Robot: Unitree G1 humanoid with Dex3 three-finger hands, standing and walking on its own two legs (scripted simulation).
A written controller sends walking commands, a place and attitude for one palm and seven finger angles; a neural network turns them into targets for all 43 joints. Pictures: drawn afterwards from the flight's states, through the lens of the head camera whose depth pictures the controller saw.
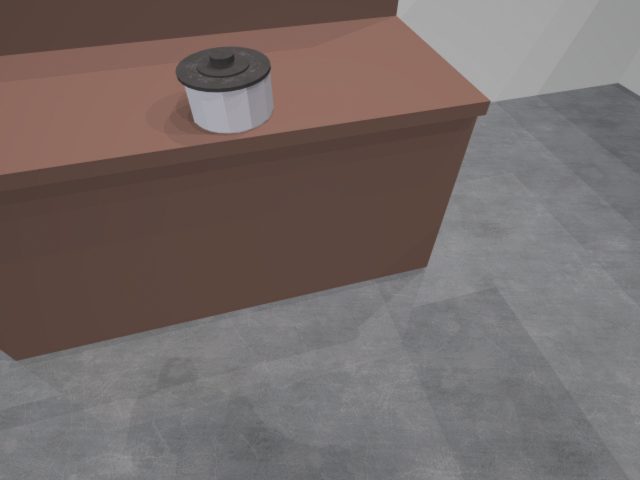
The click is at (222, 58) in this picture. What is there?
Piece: lid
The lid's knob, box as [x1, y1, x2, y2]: [209, 49, 233, 65]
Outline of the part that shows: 209,54 210,61 214,64 227,64 233,61 233,53 228,49 214,50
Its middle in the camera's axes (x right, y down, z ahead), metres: -0.22 -0.40 +0.86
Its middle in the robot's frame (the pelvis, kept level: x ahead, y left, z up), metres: +0.92 +0.27 +0.10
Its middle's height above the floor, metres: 0.88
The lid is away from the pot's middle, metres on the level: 0.00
